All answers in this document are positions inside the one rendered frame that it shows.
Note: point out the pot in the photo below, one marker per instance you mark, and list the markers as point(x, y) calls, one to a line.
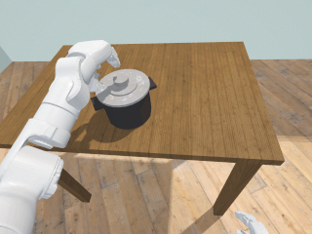
point(128, 117)

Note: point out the robot left upper arm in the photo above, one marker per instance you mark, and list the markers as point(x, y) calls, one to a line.
point(32, 175)

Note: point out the table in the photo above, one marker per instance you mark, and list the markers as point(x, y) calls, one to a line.
point(207, 107)

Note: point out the lid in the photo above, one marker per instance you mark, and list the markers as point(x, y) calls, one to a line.
point(113, 96)

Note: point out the left robot forearm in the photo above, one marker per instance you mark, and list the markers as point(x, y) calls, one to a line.
point(68, 94)

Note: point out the robot left hand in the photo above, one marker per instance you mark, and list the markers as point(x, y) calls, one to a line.
point(100, 51)

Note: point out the robot right hand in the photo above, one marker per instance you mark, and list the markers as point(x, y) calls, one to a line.
point(256, 227)

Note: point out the knob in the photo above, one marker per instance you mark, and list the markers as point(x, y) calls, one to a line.
point(121, 80)

